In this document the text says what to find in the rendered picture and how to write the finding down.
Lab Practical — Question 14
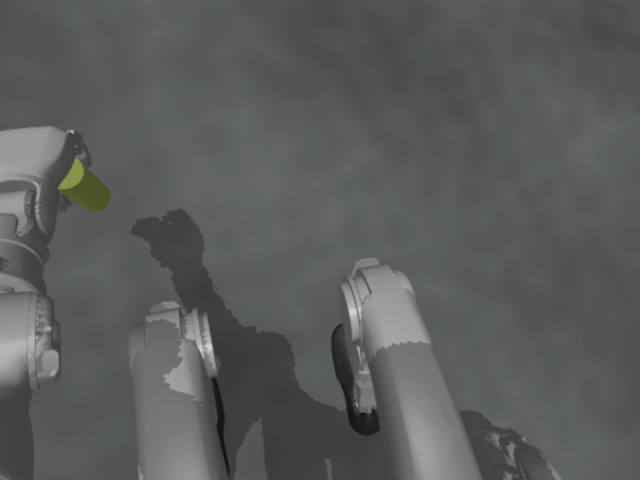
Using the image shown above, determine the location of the left robot hand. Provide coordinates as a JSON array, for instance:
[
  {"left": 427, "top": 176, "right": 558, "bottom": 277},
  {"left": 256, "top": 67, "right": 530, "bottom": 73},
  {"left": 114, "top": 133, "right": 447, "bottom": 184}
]
[{"left": 0, "top": 126, "right": 92, "bottom": 213}]

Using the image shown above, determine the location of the right robot hand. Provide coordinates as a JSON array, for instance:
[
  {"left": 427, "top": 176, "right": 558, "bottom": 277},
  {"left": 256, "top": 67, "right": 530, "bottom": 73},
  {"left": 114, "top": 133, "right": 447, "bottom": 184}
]
[{"left": 480, "top": 425, "right": 563, "bottom": 480}]

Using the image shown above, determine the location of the left robot arm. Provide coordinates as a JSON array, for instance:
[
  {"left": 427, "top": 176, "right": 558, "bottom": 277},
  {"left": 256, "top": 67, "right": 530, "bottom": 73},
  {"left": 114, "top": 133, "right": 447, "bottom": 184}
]
[{"left": 0, "top": 173, "right": 61, "bottom": 480}]

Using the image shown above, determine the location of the can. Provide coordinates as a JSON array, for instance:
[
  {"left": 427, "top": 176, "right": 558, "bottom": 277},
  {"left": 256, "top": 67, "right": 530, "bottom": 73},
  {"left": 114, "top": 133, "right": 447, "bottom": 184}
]
[{"left": 58, "top": 157, "right": 111, "bottom": 212}]

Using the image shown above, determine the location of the right robot foot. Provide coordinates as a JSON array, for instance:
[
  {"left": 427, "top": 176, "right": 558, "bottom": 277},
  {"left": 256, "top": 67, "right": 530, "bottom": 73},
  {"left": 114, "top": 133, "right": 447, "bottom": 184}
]
[{"left": 331, "top": 324, "right": 380, "bottom": 436}]

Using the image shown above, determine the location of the left robot foot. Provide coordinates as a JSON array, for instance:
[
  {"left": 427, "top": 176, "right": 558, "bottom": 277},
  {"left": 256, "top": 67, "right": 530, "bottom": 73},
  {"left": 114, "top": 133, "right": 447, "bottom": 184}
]
[{"left": 211, "top": 377, "right": 230, "bottom": 477}]

